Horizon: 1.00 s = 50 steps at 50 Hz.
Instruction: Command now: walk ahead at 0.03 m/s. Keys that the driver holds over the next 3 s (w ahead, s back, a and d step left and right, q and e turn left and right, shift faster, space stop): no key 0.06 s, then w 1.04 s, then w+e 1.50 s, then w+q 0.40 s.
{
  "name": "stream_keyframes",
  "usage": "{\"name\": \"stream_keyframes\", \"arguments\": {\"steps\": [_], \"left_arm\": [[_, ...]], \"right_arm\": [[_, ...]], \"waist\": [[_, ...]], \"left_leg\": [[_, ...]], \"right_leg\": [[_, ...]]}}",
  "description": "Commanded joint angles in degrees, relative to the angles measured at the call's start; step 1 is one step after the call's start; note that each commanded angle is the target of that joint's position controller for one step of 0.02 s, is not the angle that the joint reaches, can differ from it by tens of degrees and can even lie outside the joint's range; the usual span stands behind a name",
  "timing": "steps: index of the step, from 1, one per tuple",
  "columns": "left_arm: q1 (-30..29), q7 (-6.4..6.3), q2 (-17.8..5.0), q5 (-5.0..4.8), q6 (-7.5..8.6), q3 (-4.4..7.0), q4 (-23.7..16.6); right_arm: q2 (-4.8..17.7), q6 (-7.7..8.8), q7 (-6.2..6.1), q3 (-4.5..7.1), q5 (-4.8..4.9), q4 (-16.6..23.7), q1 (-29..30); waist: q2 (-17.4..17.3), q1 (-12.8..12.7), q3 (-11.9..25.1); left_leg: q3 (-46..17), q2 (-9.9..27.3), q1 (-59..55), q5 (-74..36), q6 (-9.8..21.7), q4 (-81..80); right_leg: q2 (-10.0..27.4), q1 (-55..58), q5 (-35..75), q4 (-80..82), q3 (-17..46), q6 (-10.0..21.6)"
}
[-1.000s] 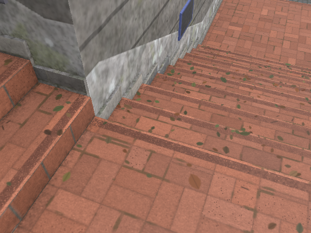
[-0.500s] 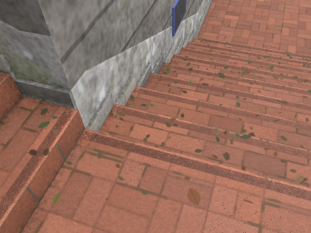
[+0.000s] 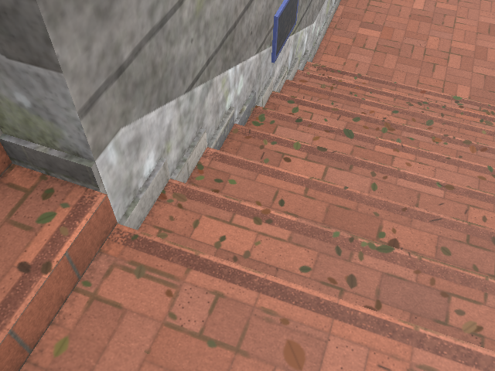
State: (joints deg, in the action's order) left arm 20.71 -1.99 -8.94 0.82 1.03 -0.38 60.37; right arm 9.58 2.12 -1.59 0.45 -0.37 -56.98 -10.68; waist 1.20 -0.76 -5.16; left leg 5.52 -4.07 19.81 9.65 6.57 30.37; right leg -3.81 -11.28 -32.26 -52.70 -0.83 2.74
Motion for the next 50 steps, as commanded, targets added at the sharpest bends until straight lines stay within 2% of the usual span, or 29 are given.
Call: {"name": "stream_keyframes", "arguments": {"steps": [1,3,4,6,10,11,12,13,14,15,17,19,22,27,31,33,34,35,36,37,38,39,40,42,43,44,46,47,50], "left_arm": [[3.47,0.34,-3.81,1.44,-1.81,1.0,-0.54],[5.51,0.06,-1.87,0.94,-2.74,0.38,1.11],[6.96,0.0,-1.74,0.79,-2.83,0.3,1.99],[8.07,0.41,-2.98,1.08,-2.59,0.69,2.34],[12.29,1.21,-1.01,1.65,-1.77,0.74,4.25],[14.82,1.06,-0.86,1.79,-1.54,0.76,5.34],[17.8,0.55,-2.23,1.96,-0.99,0.97,6.06],[18.36,0.0,-6.89,1.57,-0.2,1.96,5.32],[12.02,-0.4,-9.16,0.9,0.11,3.01,4.14],[7.03,-0.51,-7.74,0.46,0.75,2.76,2.38],[5.29,-0.01,-7.84,0.37,2.06,3.16,1.46],[8.31,0.29,-6.4,0.28,3.0,2.98,2.19],[13.49,0.42,-5.3,0.57,3.67,2.75,3.65],[15.71,0.25,-6.92,0.86,4.5,2.97,3.25],[16.41,0.58,-7.06,0.92,4.42,3.0,3.91],[13.94,0.65,-8.41,0.9,4.23,3.32,3.52],[11.89,0.75,-9.15,0.6,4.22,3.45,3.19],[10.48,1.04,-9.61,0.39,4.39,3.56,2.61],[9.9,1.22,-8.14,0.1,4.51,3.09,1.06],[13.43,1.52,-1.49,-0.42,4.75,2.13,-0.34],[9.93,1.87,-6.32,0.57,4.62,3.44,-0.32],[4.97,2.47,-7.0,0.62,4.79,3.75,-2.04],[1.54,2.77,-6.24,0.64,5.05,3.53,-2.86],[2.4,3.43,-5.04,1.94,3.77,3.79,-2.46],[2.8,3.81,-4.27,2.07,3.07,3.84,-2.52],[1.87,3.74,-3.64,1.38,2.3,3.77,-3.11],[-2.92,3.94,-3.25,1.69,1.12,3.52,-5.23],[-5.61,4.16,-3.0,2.16,0.94,3.34,-6.35],[-15.52,4.5,-3.64,1.8,0.89,2.85,-10.35]], "right_arm": [[4.76,-0.67,-0.74,0.23,-0.36,0.56,-1.74],[5.32,-1.23,-0.98,0.28,-1.11,-0.33,-2.03],[6.24,-1.33,-0.8,0.66,-0.98,-1.37,-4.71],[10.32,-2.11,-0.36,2.38,0.1,-2.25,-6.98],[10.21,-3.36,-0.05,3.63,1.02,-1.16,-2.47],[9.22,-3.46,-0.04,3.72,1.03,-0.44,-0.62],[6.83,-3.28,0.18,3.28,1.09,0.85,1.2],[2.56,-2.84,0.41,2.15,2.01,3.12,3.33],[4.82,-2.47,0.81,2.41,-0.24,4.08,4.81],[5.78,-1.95,1.78,2.64,-0.9,3.39,2.9],[6.85,-1.23,2.97,3.27,-1.6,1.04,-1.63],[5.86,-1.03,3.41,3.26,-1.71,0.78,-1.51],[4.71,-0.78,3.07,2.82,-1.35,3.23,4.74],[4.19,0.09,3.33,2.17,-1.01,7.13,13.75],[4.26,0.47,3.38,1.82,-1.03,8.96,14.82],[5.04,0.78,3.03,2.18,-0.73,8.41,10.23],[5.64,1.1,2.59,2.76,-0.54,6.28,3.4],[7.99,1.62,1.98,3.93,-0.9,3.07,-6.5],[12.8,2.47,1.33,5.37,-2.49,1.33,-17.83],[18.69,2.32,1.07,6.18,-2.67,0.99,-20.59],[16.18,1.63,1.12,6.02,-1.1,0.77,-16.64],[12.07,1.67,1.37,4.98,-0.73,2.33,-9.66],[9.13,2.46,1.67,4.36,-0.54,3.06,-5.4],[5.15,3.41,1.65,3.09,-0.15,1.84,-5.24],[3.96,3.74,1.54,2.53,0.05,0.87,-7.36],[4.48,4.28,1.19,2.56,0.38,-0.08,-8.99],[4.19,4.42,0.92,2.26,0.46,-1.65,-13.28],[4.14,4.38,0.9,2.05,0.56,-2.25,-15.1],[3.82,4.23,0.95,1.56,0.33,-2.2,-17.02]], "waist": [[-4.46,-0.64,2.75],[-6.31,-1.32,2.55],[-6.2,-0.83,4.67],[-7.86,-0.77,5.21],[-6.68,-4.54,0.26],[-4.78,-5.61,-1.93],[1.81,-6.42,-3.05],[14.99,-6.1,-2.6],[12.31,-3.02,-8.8],[6.93,0.42,-8.22],[3.09,2.67,-3.71],[3.04,2.01,-1.87],[4.33,-0.61,-3.48],[5.25,-4.28,-3.62],[7.66,-4.17,-3.42],[7.5,-1.23,-2.13],[5.91,2.38,0.6],[2.57,6.2,6.78],[-3.8,10.69,14.59],[-15.71,7.91,18.16],[-9.57,6.76,12.8],[-5.47,4.18,5.53],[-2.85,2.73,3.36],[-3.73,-0.23,2.24],[-4.49,-0.75,2.54],[-4.96,-1.21,2.03],[-4.6,-0.94,1.47],[-4.93,-0.65,0.96],[-4.16,0.95,-1.59]], "left_leg": [[-19.3,18.27,-1.05,-10.75,9.7,-17.1],[-15.36,14.47,0.38,-3.58,6.33,-17.98],[-16.03,14.22,-1.19,5.04,6.05,-19.04],[-19.11,15.17,-0.53,22.5,5.7,-22.63],[-16.3,13.33,12.11,32.5,2.34,-23.56],[-14.5,11.7,15.05,32.91,1.04,-19.6],[-10.72,8.31,19.34,31.94,-0.75,-10.33],[-2.58,1.06,24.61,23.71,-3.06,6.96],[-4.58,2.96,23.53,12.32,-2.96,15.44],[-6.81,4.16,20.54,6.98,-3.06,18.69],[-5.51,3.98,18.61,3.63,-3.65,22.63],[-3.95,4.46,19.28,2.08,-4.25,24.8],[-3.1,6.02,24.17,-0.23,-5.34,22.31],[-1.33,6.67,23.01,-1.85,-6.0,11.48],[1.16,5.15,15.78,3.41,-3.52,5.79],[2.45,3.05,5.41,4.34,-1.55,2.29],[3.21,1.08,-4.42,1.68,-0.58,-0.93],[1.87,1.2,-18.21,0.07,0.6,-2.13],[-13.84,14.86,-32.5,12.32,3.26,-5.46],[-41.2,29.13,-40.51,18.08,8.72,-15.75],[-43.28,27.64,-32.94,22.76,9.81,-19.18],[-34.36,25.1,-25.23,21.11,8.43,-19.33],[-28.33,22.38,-19.39,15.09,7.39,-21.31],[-19.58,17.89,-14.13,3.7,4.82,-22.91],[-17.12,17.1,-14.01,-2.5,4.52,-22.6],[-14.76,16.39,-14.17,-9.36,4.13,-22.36],[-11.66,15.88,-15.94,-17.15,4.23,-22.01],[-11.11,15.81,-16.39,-17.82,4.37,-22.2],[-8.96,14.3,-15.11,-19.12,3.28,-23.96]], "right_leg": [[3.87,-3.45,0.46,-2.27,3.76,-1.12],[2.85,-0.74,1.82,6.24,1.31,-1.78],[2.13,0.17,1.4,8.34,0.2,-1.71],[1.06,0.57,1.42,9.12,-2.37,-0.69],[0.61,10.93,8.43,20.86,-5.31,2.75],[0.66,12.95,8.18,26.64,-4.57,3.97],[5.25,14.93,0.59,35.74,2.64,5.5],[20.04,13.36,-16.75,47.54,25.11,8.69],[25.18,2.78,-19.62,52.57,31.51,10.38],[23.22,-0.71,-14.66,53.42,28.8,9.4],[18.71,2.87,-3.56,51.65,20.52,7.2],[16.45,5.47,0.98,50.39,15.78,6.63],[16.62,9.46,6.46,50.03,14.08,7.93],[16.88,13.27,18.99,47.93,11.13,9.91],[17.01,13.19,33.54,42.27,7.95,9.25],[17.39,9.79,42.69,37.52,6.56,8.0],[16.24,7.45,51.46,30.59,4.62,6.9],[12.81,2.7,54.67,18.93,1.25,5.14],[9.86,-8.29,35.99,1.32,-1.13,3.5],[0.89,-25.44,0.81,-15.83,-1.68,1.48],[4.11,-28.92,4.47,-20.95,4.09,2.48],[7.25,-29.85,11.39,-20.19,3.82,2.82],[8.75,-27.76,16.2,-17.28,3.27,2.85],[9.96,-22.45,19.99,-12.61,2.96,1.83],[9.61,-21.93,20.75,-11.86,2.1,1.25],[9.71,-22.75,20.98,-10.18,1.35,0.8],[9.67,-26.95,23.52,-7.62,0.11,0.49],[9.72,-28.94,25.37,-5.72,-0.29,0.64],[9.29,-30.43,33.5,4.59,-1.96,0.24]]}}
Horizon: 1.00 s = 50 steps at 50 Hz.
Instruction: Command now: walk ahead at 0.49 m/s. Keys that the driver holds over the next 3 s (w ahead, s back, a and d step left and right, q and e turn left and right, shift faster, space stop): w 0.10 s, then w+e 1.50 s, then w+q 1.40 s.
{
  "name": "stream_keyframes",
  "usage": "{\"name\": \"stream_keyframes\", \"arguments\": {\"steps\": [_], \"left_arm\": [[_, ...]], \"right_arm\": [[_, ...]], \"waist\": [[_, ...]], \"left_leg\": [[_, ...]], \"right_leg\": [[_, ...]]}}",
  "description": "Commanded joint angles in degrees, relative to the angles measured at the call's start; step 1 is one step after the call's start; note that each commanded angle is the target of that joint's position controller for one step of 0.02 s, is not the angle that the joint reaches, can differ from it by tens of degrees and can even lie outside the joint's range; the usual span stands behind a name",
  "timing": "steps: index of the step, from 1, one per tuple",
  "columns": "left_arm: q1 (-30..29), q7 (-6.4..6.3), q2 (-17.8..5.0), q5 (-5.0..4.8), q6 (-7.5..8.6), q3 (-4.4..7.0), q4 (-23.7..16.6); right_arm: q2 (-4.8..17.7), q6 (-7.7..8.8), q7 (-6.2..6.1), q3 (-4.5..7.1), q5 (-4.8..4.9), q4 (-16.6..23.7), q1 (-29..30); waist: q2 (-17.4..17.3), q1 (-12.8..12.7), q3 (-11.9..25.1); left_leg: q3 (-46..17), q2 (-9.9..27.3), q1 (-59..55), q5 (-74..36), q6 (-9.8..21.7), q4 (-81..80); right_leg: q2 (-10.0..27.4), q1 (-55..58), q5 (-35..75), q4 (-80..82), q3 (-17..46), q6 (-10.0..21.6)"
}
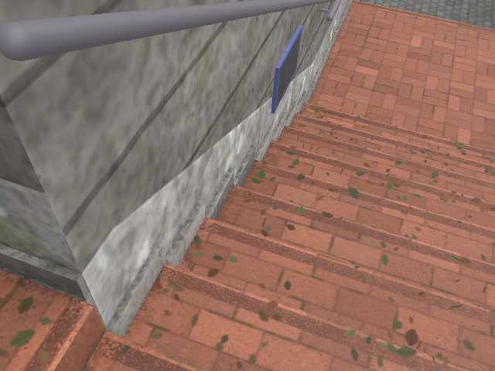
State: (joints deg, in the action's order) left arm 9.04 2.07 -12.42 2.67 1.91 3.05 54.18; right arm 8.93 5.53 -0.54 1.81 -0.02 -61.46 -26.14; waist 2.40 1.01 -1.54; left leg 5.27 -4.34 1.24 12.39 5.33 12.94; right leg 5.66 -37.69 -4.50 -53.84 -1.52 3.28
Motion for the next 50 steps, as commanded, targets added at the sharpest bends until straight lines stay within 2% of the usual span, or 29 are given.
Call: {"name": "stream_keyframes", "arguments": {"steps": [1,3,6,8,10,11,12,13,14,15,16,17,20,21,23,26,28,30,33,35,38,41,43,44,46,47,48,49,50], "left_arm": [[-6.9,0.49,0.19,-0.5,0.16,-0.9,-5.37],[-13.99,1.44,-0.58,-0.92,0.77,-1.1,-8.08],[-15.13,0.84,-1.28,-1.68,0.43,-1.25,-9.57],[-8.01,-0.09,-2.87,-0.71,0.1,-0.6,-7.37],[3.47,-0.32,-5.37,0.06,0.37,0.38,-4.08],[10.22,-0.22,-7.08,0.3,0.75,1.29,-2.2],[16.89,-0.65,-12.09,0.73,1.07,2.63,-1.25],[13.2,-0.47,-12.91,-0.65,1.05,2.65,-2.46],[9.22,-0.56,-10.85,-1.76,1.03,2.62,-4.5],[4.3,-0.82,-9.48,-1.93,1.42,2.27,-5.7],[1.93,-0.78,-7.26,-1.46,1.98,1.76,-5.52],[2.73,-0.95,-6.79,-1.77,2.41,1.43,-5.41],[6.14,-1.18,-8.47,-2.33,4.55,1.05,-3.92],[7.11,-1.19,-9.07,-2.86,5.12,1.05,-3.78],[10.1,-1.63,-11.01,-3.1,4.42,1.18,-3.74],[15.52,-1.93,-10.48,-3.15,2.53,1.18,-3.66],[17.6,-1.74,-10.3,-2.46,2.14,1.06,-4.65],[18.87,-1.98,-10.09,-2.42,1.82,1.03,-5.61],[26.93,-3.28,-11.9,-2.75,2.78,1.75,-4.35],[29.79,-3.37,-11.74,-2.46,3.07,1.93,-4.09],[28.07,-3.79,-12.07,-2.27,4.11,1.98,-4.45],[19.54,-3.39,-10.66,-2.07,4.24,1.36,-7.38],[20.62,-3.44,-10.39,-2.36,3.93,1.07,-6.72],[20.94,-4.19,-10.41,-1.6,3.24,1.4,-6.22],[19.69,-5.15,-10.43,0.32,2.55,1.54,-5.46],[17.21,-5.18,-11.21,0.14,2.1,1.67,-5.53],[17.14,-4.59,-10.02,-0.78,1.26,1.52,-5.2],[15.97,-4.08,-4.3,-2.49,1.07,0.68,-4.54],[30.78,-3.9,0.12,-3.57,0.33,0.02,-4.77]], "right_arm": [[5.8,0.84,-0.24,0.28,-0.24,2.43,-1.8],[6.92,1.21,-0.75,0.54,-0.51,2.88,-2.63],[8.2,1.37,-1.23,1.11,-0.94,2.86,-1.99],[6.91,2.06,-0.93,0.85,-0.91,3.47,-0.17],[8.97,1.57,-1.15,1.2,-1.06,3.52,1.16],[9.81,0.77,-1.4,1.37,-1.39,4.06,2.43],[7.35,0.36,-1.7,0.69,-1.62,6.25,1.9],[3.61,0.14,-0.54,0.48,-0.16,6.23,-6.66],[8.18,-0.41,-1.25,1.36,-1.31,6.02,-3.48],[9.52,-0.07,-1.23,1.54,-1.33,8.38,3.01],[8.7,-0.16,-1.36,1.56,-0.86,8.86,5.06],[8.59,-1.44,-1.79,1.62,-0.93,9.96,7.52],[6.93,-5.29,-1.85,1.53,-1.98,11.56,9.32],[7.54,-5.82,-1.52,1.95,-1.43,12.48,10.66],[9.16,-6.21,-0.74,2.56,-1.77,14.35,15.14],[8.19,-7.03,-0.63,2.33,-1.96,14.82,18.64],[8.85,-7.61,-0.81,2.78,-2.09,15.34,19.54],[10.09,-7.85,-0.87,3.05,-2.41,16.37,22.6],[12.82,-6.59,-1.8,3.76,-2.06,19.22,29.59],[12.37,-5.97,-1.71,3.32,-2.26,20.14,34.05],[13.09,-5.54,-1.26,3.17,-1.95,21.76,35.93],[11.1,-4.85,0.73,2.62,-1.71,20.29,30.96],[9.51,-5.45,1.5,1.9,-0.48,19.27,28.13],[9.59,-5.07,1.01,1.89,-0.65,19.41,27.37],[13.64,-3.63,-0.46,3.02,0.25,14.77,13.99],[14.75,-2.83,-1.16,3.81,0.29,11.85,4.3],[17.97,-2.46,-1.46,5.04,-0.95,8.79,-3.41],[20.58,-1.44,-1.62,5.78,-1.52,7.56,-10.92],[19.86,-0.87,0.64,4.5,-3.45,6.65,-8.43]], "waist": [[-6.66,-0.08,-5.5],[-5.2,1.22,-6.19],[-7.53,0.17,-4.53],[-8.02,-3.15,0.37],[-9.47,-8.53,5.02],[-7.24,-12.04,7.79],[0.81,-12.67,12.79],[12.89,-4.68,19.01],[1.98,-4.96,14.89],[-0.48,-3.73,7.88],[-3.72,-1.5,2.32],[-4.89,-0.56,1.62],[-1.87,1.94,0.5],[-0.04,1.86,-0.08],[0.08,0.6,-0.17],[3.27,-2.01,3.27],[0.9,-2.39,3.22],[1.83,-3.07,1.61],[3.88,-6.0,-1.0],[3.32,-7.83,-1.03],[1.11,-7.16,-5.26],[-0.47,-5.45,-1.92],[0.99,-5.54,-0.7],[0.74,-5.36,-2.16],[-0.99,-0.75,-0.16],[-3.13,3.68,3.15],[-6.98,6.05,5.63],[-9.17,7.92,6.78],[-12.54,-3.78,8.7]], "left_leg": [[-7.68,13.47,3.91,-22.62,3.93,-6.98],[-6.49,13.12,3.88,-25.39,2.43,-8.4],[-3.13,12.47,2.48,-33.55,0.24,-7.33],[-0.63,13.93,-1.08,-51.88,0.13,0.98],[-0.89,14.93,-4.98,-58.01,0.61,18.45],[0.88,14.52,-2.21,-51.33,0.44,31.85],[3.52,10.66,9.03,-29.46,-0.25,53.07],[-0.05,0.42,32.31,17.17,-3.17,72.8],[-6.19,2.66,37.15,11.21,-2.72,74.67],[-7.43,5.28,37.17,5.82,-2.91,71.04],[-7.73,7.37,33.26,4.9,-3.28,64.73],[-8.84,9.03,30.29,5.46,-3.68,59.84],[-7.83,8.99,26.01,4.5,-5.41,48.42],[-7.54,8.82,26.36,2.56,-5.91,45.27],[-6.66,8.38,29.67,-1.8,-6.7,40.26],[-6.75,8.62,32.08,-9.03,-6.74,41.41],[-5.71,7.88,33.05,-10.46,-5.94,42.28],[-6.09,7.43,35.89,-9.83,-5.53,42.26],[-11.58,8.85,53.81,-8.04,-5.62,40.42],[-12.05,9.48,57.42,-8.64,-6.11,38.06],[-12.86,9.72,53.87,-14.27,-6.85,29.0],[-10.38,5.83,27.75,-28.97,-6.49,20.28],[-9.64,4.85,14.64,-30.62,-7.09,18.7],[-10.97,5.39,13.17,-32.42,-7.22,15.51],[-12.71,8.38,9.43,-39.56,-7.94,2.21],[-10.77,10.19,2.82,-48.03,-8.06,-4.02],[-8.7,11.49,-9.59,-45.01,-8.25,-1.2],[-16.6,18.38,-22.1,-44.67,-6.75,9.66],[-20.68,26.55,-26.49,-67.57,-7.67,27.18]], "right_leg": [[-0.85,-2.55,7.3,8.77,-2.36,-0.56],[-2.89,0.68,11.35,16.39,-3.12,-0.69],[-5.73,9.65,11.94,21.42,-3.02,-0.16],[-9.24,16.94,8.45,15.96,-6.39,2.88],[-10.36,23.61,-6.55,22.06,-2.25,6.39],[-9.16,31.57,-4.33,27.33,-0.8,8.26],[3.0,42.86,-0.69,25.32,13.23,11.5],[15.37,58.37,4.3,30.04,42.31,21.83],[13.24,53.17,7.11,34.6,41.5,22.6],[11.86,44.54,11.94,36.03,32.45,21.19],[9.98,34.79,18.96,37.69,27.0,19.11],[7.92,30.8,21.27,37.87,24.72,17.25],[3.54,25.56,18.96,40.25,21.26,14.17],[2.43,25.21,18.58,40.65,20.12,13.5],[1.26,27.73,23.28,40.84,19.15,12.37],[0.34,32.76,26.17,37.66,18.65,10.71],[0.49,31.46,22.86,35.61,19.82,10.93],[0.53,32.44,20.99,33.45,22.47,10.66],[3.34,49.47,20.43,30.41,29.06,13.53],[3.76,52.85,16.75,29.74,31.02,13.9],[1.67,44.72,9.95,29.1,31.79,13.63],[-4.8,25.77,6.16,23.63,26.31,9.18],[-6.38,18.89,0.76,22.24,25.97,6.47],[-7.27,19.26,-1.47,18.58,26.94,5.71],[-12.18,29.78,-2.61,1.11,26.26,4.97],[-13.66,31.25,-2.61,-11.84,23.56,4.93],[-14.84,22.79,-11.54,-27.55,20.38,4.32],[-19.53,5.98,-41.61,-48.68,18.66,3.26],[-15.33,-4.47,-43.87,-56.6,16.39,3.06]]}}
Over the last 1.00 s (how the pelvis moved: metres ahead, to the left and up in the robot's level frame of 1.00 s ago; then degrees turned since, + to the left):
0.30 0.05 0.02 1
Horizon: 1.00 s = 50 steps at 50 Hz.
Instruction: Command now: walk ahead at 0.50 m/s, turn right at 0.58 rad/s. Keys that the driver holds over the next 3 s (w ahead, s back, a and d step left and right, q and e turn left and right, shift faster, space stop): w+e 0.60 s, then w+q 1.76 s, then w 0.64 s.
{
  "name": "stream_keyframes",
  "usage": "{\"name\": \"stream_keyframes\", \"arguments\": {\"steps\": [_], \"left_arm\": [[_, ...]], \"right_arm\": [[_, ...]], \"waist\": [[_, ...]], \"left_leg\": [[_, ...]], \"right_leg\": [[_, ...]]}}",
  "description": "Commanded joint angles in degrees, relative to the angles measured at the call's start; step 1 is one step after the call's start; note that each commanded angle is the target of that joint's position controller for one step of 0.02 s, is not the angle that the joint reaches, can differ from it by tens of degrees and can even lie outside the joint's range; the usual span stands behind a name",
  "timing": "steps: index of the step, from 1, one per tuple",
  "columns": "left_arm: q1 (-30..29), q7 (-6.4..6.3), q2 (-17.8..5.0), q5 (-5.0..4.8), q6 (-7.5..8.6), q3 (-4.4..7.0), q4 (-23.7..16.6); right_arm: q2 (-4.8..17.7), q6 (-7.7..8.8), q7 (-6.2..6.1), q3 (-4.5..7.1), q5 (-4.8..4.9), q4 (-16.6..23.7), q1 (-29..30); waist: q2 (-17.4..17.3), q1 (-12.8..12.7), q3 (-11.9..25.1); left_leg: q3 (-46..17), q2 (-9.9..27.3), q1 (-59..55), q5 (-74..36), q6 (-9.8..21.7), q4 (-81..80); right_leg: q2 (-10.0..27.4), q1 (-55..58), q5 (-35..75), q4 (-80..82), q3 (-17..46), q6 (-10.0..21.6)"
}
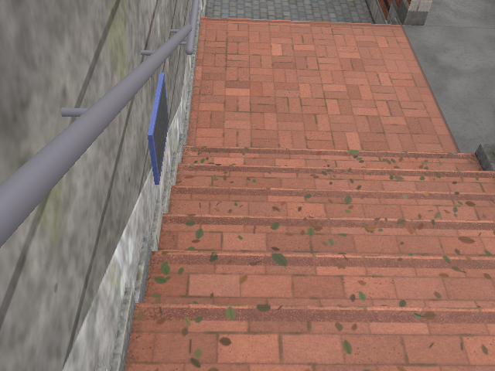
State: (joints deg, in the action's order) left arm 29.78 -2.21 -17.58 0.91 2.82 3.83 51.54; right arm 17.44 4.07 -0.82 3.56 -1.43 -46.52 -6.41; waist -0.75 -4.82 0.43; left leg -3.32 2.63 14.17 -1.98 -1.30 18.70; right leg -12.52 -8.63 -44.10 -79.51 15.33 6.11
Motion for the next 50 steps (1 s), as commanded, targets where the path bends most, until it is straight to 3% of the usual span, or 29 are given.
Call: {"name": "stream_keyframes", "arguments": {"steps": [1,2,3,4,6,8,13,16,18,19,22,24,25,26,28,29,30,31,32,33,34,35,36,37,38,40,42,45,50], "left_arm": [[16.32,-0.25,4.79,-0.78,-1.39,-1.51,1.32],[18.67,-0.13,3.54,0.42,-2.49,-1.59,2.05],[5.8,0.3,-0.22,3.45,-3.64,-0.84,0.54],[-1.73,1.12,-2.4,3.96,-4.12,0.06,-0.84],[-5.71,2.41,-1.02,2.86,-5.11,0.19,0.33],[-8.3,2.84,1.12,0.84,-5.01,-0.74,0.11],[-15.31,2.84,3.34,1.57,-5.21,-0.43,-0.39],[-23.88,3.81,2.3,0.06,-5.02,-0.17,-1.63],[-26.89,4.2,2.71,2.02,-3.91,-0.27,-1.85],[-26.7,4.01,2.0,1.35,-3.29,-0.16,-1.66],[-34.81,3.45,2.25,3.41,-1.64,-0.16,-5.6],[-41.35,5.18,5.49,1.07,-0.08,-1.96,-8.32],[-42.04,5.87,8.52,0.14,-0.48,-3.0,-9.0],[-41.07,6.15,7.0,0.59,-1.54,-2.68,-7.46],[-33.56,4.99,2.82,1.21,-2.71,-1.12,-5.34],[-24.75,4.4,0.0,0.93,-2.83,0.1,-2.53],[-12.59,4.51,-1.98,2.31,-2.24,1.26,1.44],[-7.91,3.79,-6.66,1.98,-2.67,3.22,3.38],[-5.39,4.15,-10.58,1.04,-1.96,2.44,2.75],[-0.32,4.1,-10.66,-0.83,-2.5,2.95,2.93],[0.33,2.68,-9.35,-0.35,-3.31,2.51,2.94],[-8.73,2.14,-4.0,-0.84,-3.31,1.27,1.69],[-12.44,1.75,-2.89,0.82,-2.32,0.25,0.65],[-12.44,1.56,0.79,0.86,-0.73,-0.95,2.02],[-15.51,1.63,1.38,0.47,0.41,-1.24,3.16],[-13.23,1.3,-2.34,0.63,1.61,-0.71,5.14],[-9.5,1.72,-2.01,0.45,2.26,-0.05,6.97],[-9.19,1.58,2.32,-0.13,2.6,-0.36,7.14],[-5.2,0.07,1.53,0.37,2.92,-0.81,7.51]], "right_arm": [[10.67,-0.1,2.12,3.2,-1.62,-7.23,-25.33],[13.87,-0.06,0.97,4.8,1.01,-6.8,-21.46],[8.77,0.22,-0.49,3.74,2.61,-3.43,-14.22],[6.29,0.87,-1.17,2.29,2.67,-2.87,-13.63],[5.5,2.11,-1.57,1.77,2.38,-6.07,-16.79],[2.35,4.07,-0.5,0.87,4.12,-5.88,-17.5],[5.29,3.08,-2.37,2.07,3.71,-9.56,-29.67],[3.75,2.41,-2.11,1.75,2.88,-6.87,-29.32],[1.62,2.84,-2.13,1.75,3.05,-7.67,-29.64],[0.64,3.49,-2.06,1.66,2.76,-6.82,-29.03],[1.63,3.32,-2.33,1.65,0.17,-7.58,-33.29],[-1.71,1.57,-2.14,-0.18,0.31,-7.04,-32.09],[-0.59,0.33,-2.32,0.06,0.59,-7.58,-30.81],[1.28,-0.45,-1.89,0.32,-0.42,-7.89,-28.99],[3.41,-0.63,-1.27,1.16,0.44,-9.21,-28.78],[3.74,-1.03,-1.49,1.04,-0.22,-9.34,-26.95],[2.98,-0.93,-1.3,0.81,0.7,-9.13,-25.83],[2.67,-1.42,-1.32,1.52,0.59,-9.2,-24.14],[-1.58,-0.51,-0.49,0.21,2.54,-6.26,-30.4],[0.88,0.29,-0.23,0.0,4.99,-2.65,-28.73],[0.9,0.04,-0.3,-0.58,3.98,-0.34,-20.33],[2.29,-0.84,-0.42,-0.22,0.8,-1.8,-15.9],[1.18,-1.29,-0.8,-0.77,-0.05,-2.87,-19.48],[0.58,-1.85,-1.59,-0.9,-1.93,-5.18,-19.05],[-1.75,-2.71,-0.83,-1.3,-2.14,-4.9,-18.23],[-1.24,-2.88,0.07,-1.03,-1.25,-4.94,-16.2],[-1.75,-3.46,-0.24,-1.04,-0.99,-6.81,-18.94],[-1.27,-3.05,1.37,-0.69,-0.49,-4.37,-8.31],[-2.7,-2.1,2.57,-1.42,-0.19,-2.14,-0.05]], "waist": [[-13.1,0.25,9.45],[-15.36,-1.97,9.03],[-6.06,0.15,3.48],[-3.94,2.31,-3.36],[-2.27,0.9,-8.51],[-7.4,-0.09,-7.99],[-11.23,3.73,-5.09],[-6.83,5.76,-7.83],[-5.7,5.63,-10.15],[-5.94,6.15,-9.8],[-8.06,11.51,-9.42],[0.08,13.04,-11.38],[-2.52,13.17,-11.38],[-4.11,12.71,-9.24],[-4.13,9.14,-9.4],[-4.88,4.32,-6.49],[-1.61,-2.35,-1.24],[5.24,-4.32,2.93],[14.13,0.78,13.15],[14.08,-3.99,26.5],[12.37,-4.14,20.11],[6.82,-0.63,7.81],[7.08,2.97,6.46],[1.39,5.28,1.17],[-0.35,8.91,-4.37],[3.8,10.03,-3.96],[4.09,10.15,-1.86],[2.96,7.83,-3.82],[1.76,5.42,-6.49]], "left_leg": [[-21.12,23.3,-36.41,-41.2,0.87,17.84],[-33.43,28.74,-25.73,-9.39,11.44,7.25],[-29.81,25.47,-12.69,15.78,12.53,0.0],[-24.57,23.94,-2.43,6.02,11.5,1.0],[-10.88,15.2,5.51,-4.24,3.57,3.97],[-5.71,11.78,10.07,1.94,-1.47,4.23],[-5.6,16.28,-8.71,-18.15,0.92,7.4],[-0.88,13.96,-7.24,-2.98,3.14,5.07],[1.81,13.22,-9.38,-2.34,3.94,9.31],[5.75,9.35,-8.55,5.46,2.81,11.91],[4.37,13.3,-16.5,-1.61,6.64,18.14],[11.52,12.22,-11.41,6.31,6.1,18.57],[11.8,12.4,-6.38,6.95,6.29,16.49],[11.87,12.75,-5.59,4.25,6.92,20.0],[13.85,12.77,-6.81,-6.82,7.24,32.99],[13.45,12.25,-5.49,-11.71,7.61,44.29],[13.33,10.54,1.01,-7.6,7.6,60.6],[15.62,2.71,15.29,36.18,6.28,87.39],[8.39,3.78,32.32,54.0,6.01,102.06],[2.35,3.8,40.1,46.73,5.03,98.2],[3.67,3.43,44.68,38.49,3.74,89.98],[3.91,5.0,43.75,32.94,4.32,84.26],[2.1,4.7,37.12,26.68,4.82,77.11],[-1.37,5.36,32.12,23.37,4.91,71.85],[-2.21,4.59,24.36,17.63,3.35,59.05],[-1.98,2.06,16.91,13.22,1.0,50.37],[-2.4,0.57,20.06,7.94,1.02,50.94],[-6.99,1.64,26.08,-7.67,5.01,40.33],[-4.61,-2.57,24.85,-25.83,5.27,25.51]], "right_leg": [[6.3,-37.55,2.39,-34.18,-3.57,-0.38],[6.35,-38.97,9.17,-37.19,-6.89,-2.16],[10.11,-37.46,18.49,-29.39,-6.25,-1.73],[10.22,-33.58,21.71,-23.41,-4.69,-2.05],[11.68,-29.64,31.11,-5.71,-1.16,-2.0],[11.48,-26.05,40.95,7.55,-2.15,-3.35],[12.78,-39.02,41.63,9.89,-3.96,-1.66],[11.84,-39.17,45.24,13.94,-8.54,-1.36],[13.34,-40.3,55.37,20.22,-7.04,-0.51],[12.62,-38.09,61.09,27.72,-9.83,-0.18],[12.9,-45.06,60.11,27.81,-16.08,0.36],[13.87,-33.64,69.76,48.5,-20.79,-1.66],[13.69,-22.74,72.52,51.24,-20.72,-1.28],[12.97,-16.62,67.24,49.73,-21.82,-0.84],[10.04,-12.44,57.85,51.18,-23.22,1.31],[10.5,-5.44,55.03,53.17,-21.63,2.9],[10.92,9.7,56.53,57.72,-18.44,4.31],[17.39,22.22,60.63,55.51,-10.01,6.64],[26.49,38.81,99.93,31.25,-4.62,6.38],[35.37,48.61,90.66,37.22,7.13,14.62],[35.34,36.75,51.52,52.13,12.23,14.74],[29.32,22.91,32.87,58.62,8.47,10.53],[31.15,11.58,31.55,58.38,9.5,10.67],[30.3,-0.09,40.25,54.78,8.43,8.52],[25.78,-14.85,40.95,57.07,0.08,5.36],[22.67,-18.94,51.21,58.5,-2.41,4.17],[23.97,-13.64,61.76,54.44,-4.26,4.46],[22.8,-9.26,47.67,53.47,-5.51,0.91],[22.23,-7.61,29.38,49.6,-8.15,0.91]]}}
Over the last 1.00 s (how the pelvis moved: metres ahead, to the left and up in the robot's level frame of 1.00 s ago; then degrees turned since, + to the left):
0.57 -0.01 -0.14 -26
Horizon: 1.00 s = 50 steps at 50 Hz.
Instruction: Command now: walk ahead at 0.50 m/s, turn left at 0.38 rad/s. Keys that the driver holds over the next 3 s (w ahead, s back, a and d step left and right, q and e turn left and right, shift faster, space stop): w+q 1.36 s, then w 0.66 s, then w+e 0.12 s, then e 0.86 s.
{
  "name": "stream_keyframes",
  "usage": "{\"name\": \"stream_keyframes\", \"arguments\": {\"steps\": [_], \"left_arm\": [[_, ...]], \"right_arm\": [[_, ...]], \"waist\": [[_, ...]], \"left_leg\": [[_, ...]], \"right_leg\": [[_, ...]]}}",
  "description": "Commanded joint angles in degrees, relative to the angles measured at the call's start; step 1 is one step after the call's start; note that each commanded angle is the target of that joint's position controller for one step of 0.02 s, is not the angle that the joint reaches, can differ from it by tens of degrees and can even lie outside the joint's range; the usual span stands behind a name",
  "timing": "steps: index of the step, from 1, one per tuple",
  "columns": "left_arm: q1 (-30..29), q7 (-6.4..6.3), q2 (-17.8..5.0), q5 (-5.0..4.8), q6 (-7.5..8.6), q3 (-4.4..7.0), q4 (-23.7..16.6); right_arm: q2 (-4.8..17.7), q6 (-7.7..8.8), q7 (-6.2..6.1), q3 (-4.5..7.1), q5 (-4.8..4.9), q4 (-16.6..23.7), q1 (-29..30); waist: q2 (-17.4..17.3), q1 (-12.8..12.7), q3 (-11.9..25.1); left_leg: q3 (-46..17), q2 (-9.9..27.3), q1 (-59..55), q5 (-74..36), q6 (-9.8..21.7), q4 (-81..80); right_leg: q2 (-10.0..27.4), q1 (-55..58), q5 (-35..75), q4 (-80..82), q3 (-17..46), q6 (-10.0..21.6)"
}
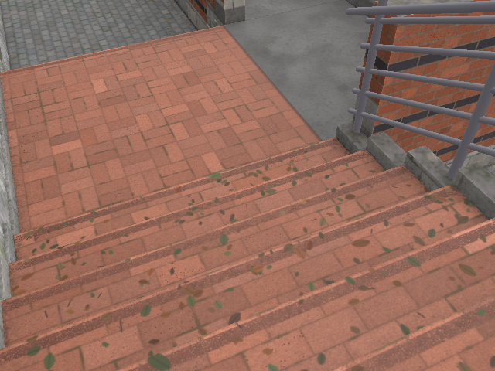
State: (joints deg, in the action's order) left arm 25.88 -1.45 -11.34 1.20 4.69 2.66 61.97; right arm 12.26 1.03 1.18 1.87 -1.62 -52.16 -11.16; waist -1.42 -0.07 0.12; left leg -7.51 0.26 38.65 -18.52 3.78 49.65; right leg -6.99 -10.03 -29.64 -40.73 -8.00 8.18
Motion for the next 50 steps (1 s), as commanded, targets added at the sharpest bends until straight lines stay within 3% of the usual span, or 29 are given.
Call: {"name": "stream_keyframes", "arguments": {"steps": [1,7,10,11,12,13,14,15,16,17,18,20,21,24,25,27,29,33,36,37,39,41,43,44,45,46,47,48,50], "left_arm": [[-0.16,-0.66,-5.43,0.26,1.63,0.46,-2.73],[10.27,-1.76,-4.98,1.92,0.41,-0.42,-2.15],[10.27,-2.36,-5.27,0.74,-0.56,-0.99,-2.22],[9.52,-2.98,-6.37,1.21,-0.64,-1.04,-1.95],[10.35,-2.7,-6.44,0.33,0.05,-1.01,-2.19],[8.46,-2.47,-6.45,-0.21,0.31,-1.5,-2.6],[5.13,-2.01,-6.64,-0.23,0.59,-1.01,-4.04],[8.36,-2.11,-4.88,-2.61,0.93,-0.97,-5.65],[0.96,-1.66,-9.83,-3.47,1.72,-0.39,-11.49],[-8.22,-1.5,-8.66,-1.48,2.1,-0.84,-14.55],[-12.06,-1.57,-8.13,0.47,1.51,-1.05,-15.48],[-7.05,-1.31,-5.41,2.15,-1.43,-1.25,-14.08],[-8.0,-0.96,-3.2,1.68,-2.31,-1.84,-15.57],[-13.1,0.93,-1.81,2.77,-2.75,-2.82,-19.89],[-10.74,0.83,-0.9,2.2,-2.97,-2.96,-18.5],[-2.71,1.18,-5.29,1.31,-2.87,-1.26,-13.89],[-16.65,1.41,-9.1,0.92,-2.31,-0.2,-18.84],[-31.89,3.16,-7.34,1.06,-0.53,0.21,-24.19],[-30.47,3.94,-7.54,0.83,0.59,0.91,-23.42],[-31.29,4.17,-6.24,-0.06,0.94,-0.19,-23.66],[-28.68,4.99,-4.73,-2.17,0.29,-0.01,-22.04],[-18.32,3.81,-8.23,-3.0,-0.69,1.6,-18.95],[-2.12,2.99,-11.55,-0.08,-1.31,2.77,-13.56],[5.36,3.21,-14.32,1.08,-1.5,2.36,-11.69],[9.13,3.45,-14.84,0.58,-1.93,2.24,-11.2],[9.86,2.91,-22.8,-2.01,-2.6,5.4,-8.54],[4.16,2.33,-14.96,-3.3,-3.06,3.44,-10.67],[-0.08,1.58,-13.16,-1.37,-2.87,2.33,-12.06],[-2.8,1.52,-8.25,1.39,-1.68,0.46,-12.86]], "right_arm": [[3.0,1.16,0.81,0.27,-0.16,3.9,5.47],[1.01,2.85,1.38,-0.46,-0.1,8.01,17.85],[1.57,3.21,1.76,-0.86,0.17,7.57,15.86],[2.99,2.99,1.91,-0.43,1.06,5.49,9.11],[4.99,2.56,1.52,0.26,1.05,2.35,1.95],[6.28,2.75,1.68,0.9,0.68,-0.86,-6.07],[11.43,2.33,1.89,2.86,-0.01,-2.5,-13.77],[13.43,0.18,1.59,3.87,1.25,-2.99,-20.19],[14.55,-1.58,0.86,4.42,3.6,-1.19,-24.77],[13.82,-3.06,-1.24,4.11,2.88,-0.84,-20.97],[11.15,-3.53,-2.14,3.37,2.34,-0.67,-14.89],[8.09,-2.5,-1.66,1.74,-0.13,1.03,-10.67],[7.14,-0.94,-1.32,0.85,-0.66,1.23,-7.44],[7.56,2.77,-1.42,0.67,1.97,4.38,-0.26],[8.39,2.87,-1.71,0.98,2.57,3.9,-1.44],[9.59,2.07,-1.22,1.87,2.46,4.72,-3.35],[8.63,0.82,-2.28,2.15,1.37,4.53,-10.71],[10.64,0.43,-3.47,3.46,-1.01,4.35,-22.84],[11.09,1.18,-3.82,3.78,-0.14,5.66,-20.15],[8.51,1.58,-4.19,3.35,-0.05,7.25,-16.76],[8.38,1.03,-4.66,2.88,-0.02,6.6,-17.0],[9.68,0.61,-5.09,3.2,-1.31,6.3,-16.62],[10.79,-0.23,-3.85,3.9,-0.92,4.12,-19.99],[5.92,-0.04,-2.94,3.57,0.62,1.66,-25.63],[4.51,0.63,-3.27,3.15,1.97,2.99,-31.84],[2.83,1.7,-4.07,2.5,2.37,6.19,-33.34],[6.09,0.46,-4.01,2.4,-0.37,5.35,-18.85],[6.78,-0.09,-3.45,2.88,-0.46,6.96,-13.96],[4.61,-2.04,-2.29,1.9,-0.28,8.32,-6.11]], "waist": [[1.67,-0.01,-7.44],[1.24,-10.01,-11.73],[1.71,-9.0,-10.08],[3.69,-5.21,-6.24],[1.38,-3.27,-2.18],[1.24,1.31,-0.33],[-3.72,6.65,4.54],[-7.34,7.84,20.79],[-3.11,14.05,28.79],[0.28,12.24,17.81],[3.61,8.7,5.23],[7.86,0.85,-4.88],[7.51,-2.64,-7.21],[-1.65,-5.74,-3.72],[-4.39,-6.27,-0.27],[-5.48,-6.99,2.88],[-2.36,0.4,-0.95],[-2.55,8.71,-3.8],[-3.41,7.04,-4.62],[1.25,6.78,-5.75],[-1.37,8.04,-5.37],[-2.47,3.25,-6.49],[2.98,-5.04,1.78],[9.76,-5.08,8.94],[21.46,-1.28,12.26],[36.62,0.98,17.6],[21.26,-3.11,3.44],[21.92,-2.43,-0.36],[13.48,-1.56,-5.49]], "left_leg": [[0.88,-0.2,-0.55,-10.05,0.2,-6.85],[8.74,-0.32,7.5,0.82,0.91,-20.22],[14.74,-1.12,-5.68,8.06,2.14,-23.28],[11.64,0.41,-12.91,11.22,3.71,-25.94],[15.51,-3.91,-21.83,10.72,3.72,-25.14],[15.47,-3.44,-31.18,5.8,5.81,-29.45],[5.6,4.14,-53.36,-6.64,11.14,-21.68],[-10.82,20.04,-77.51,-22.4,19.83,-3.59],[-26.31,25.27,-83.94,1.51,27.49,-16.77],[-28.52,24.13,-72.86,28.01,25.4,-28.06],[-23.24,21.3,-57.09,30.97,21.41,-31.43],[-19.06,17.61,-28.71,31.94,18.98,-29.71],[-13.46,11.78,-17.89,33.14,15.4,-31.11],[-3.1,1.15,4.85,20.24,10.22,-34.14],[-2.38,1.6,5.0,12.04,9.88,-32.83],[-5.71,3.5,-5.65,10.69,10.68,-28.42],[-16.88,7.19,-27.89,23.53,14.05,-22.72],[-30.66,9.5,-45.7,37.22,18.68,-13.72],[-30.67,8.48,-35.0,32.6,17.05,-8.4],[-22.48,2.4,-25.28,42.69,11.7,-7.56],[-18.59,-0.76,-15.94,49.1,7.76,-9.19],[-18.67,-1.0,-17.41,47.03,6.75,0.9],[-11.89,-6.31,-12.18,50.86,4.16,24.92],[-10.06,-10.32,0.67,70.68,1.33,48.38],[-5.39,-7.37,11.53,69.78,0.24,66.52],[0.58,-5.81,19.26,63.08,-0.68,74.19],[3.15,-4.49,23.72,52.25,0.01,67.2],[2.59,-3.86,24.29,45.57,-0.19,64.35],[0.09,-1.19,19.4,41.3,1.48,58.59]], "right_leg": [[17.23,-6.38,15.99,9.26,14.85,-0.82],[17.91,6.68,28.01,-3.76,14.14,0.39],[17.67,1.71,43.25,-11.25,11.71,-0.93],[19.14,1.86,48.14,-17.09,12.71,-0.77],[17.39,1.97,58.96,-24.74,9.88,-1.96],[15.97,-4.09,53.72,-37.6,8.12,-2.13],[10.31,-24.67,19.78,-61.68,2.86,-4.39],[7.38,-43.85,-21.53,-85.54,4.79,-6.58],[6.65,-55.96,-17.18,-85.26,8.64,-8.59],[8.67,-62.54,-9.8,-76.3,9.61,-7.84],[9.81,-61.19,-5.97,-68.17,8.36,-8.18],[11.36,-50.74,-5.46,-59.62,9.55,-7.75],[12.11,-45.97,7.01,-47.5,9.87,-8.09],[10.29,-15.1,36.62,-16.96,5.98,-9.35],[8.65,-7.61,39.38,-18.91,5.07,-10.12],[10.51,-10.18,42.63,-23.23,7.72,-10.17],[14.18,-33.9,40.66,-16.24,15.13,-9.53],[13.2,-53.95,31.06,-6.5,21.14,-10.89],[12.26,-44.04,32.03,-5.56,21.33,-9.55],[12.54,-31.29,46.45,11.19,20.0,-10.06],[11.58,-10.25,55.34,17.8,16.02,-10.63],[14.53,-3.23,52.17,23.82,17.6,-9.57],[13.17,14.62,44.99,15.91,14.8,-10.59],[18.29,28.83,49.42,0.57,19.64,-12.76],[24.8,31.53,59.78,-4.77,23.86,-17.95],[33.43,30.21,26.17,13.52,45.53,-13.65],[26.23,16.85,-4.24,24.13,42.26,-14.41],[27.99,8.97,-3.82,23.75,39.61,-12.44],[25.57,-5.64,11.97,18.75,30.68,-7.96]]}}
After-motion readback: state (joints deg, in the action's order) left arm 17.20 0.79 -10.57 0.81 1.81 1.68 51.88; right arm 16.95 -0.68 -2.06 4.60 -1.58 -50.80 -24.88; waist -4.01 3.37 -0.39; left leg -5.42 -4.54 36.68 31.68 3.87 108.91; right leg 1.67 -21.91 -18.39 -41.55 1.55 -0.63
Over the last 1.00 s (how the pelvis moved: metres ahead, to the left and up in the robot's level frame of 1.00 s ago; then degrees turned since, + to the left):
0.43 -0.16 -0.21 -18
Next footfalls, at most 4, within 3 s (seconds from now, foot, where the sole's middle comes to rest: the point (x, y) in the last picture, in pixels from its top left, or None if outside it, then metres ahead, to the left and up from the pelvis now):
0.26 left None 0.30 0.12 -0.89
0.86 right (282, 349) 0.75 -0.08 -1.04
1.64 left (155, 328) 0.90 0.40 -1.19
2.30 right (152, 268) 1.28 0.48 -1.34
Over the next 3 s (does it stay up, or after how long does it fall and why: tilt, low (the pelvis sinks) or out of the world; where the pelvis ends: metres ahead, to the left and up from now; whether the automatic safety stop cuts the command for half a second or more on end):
stays up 1.14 0.55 -0.56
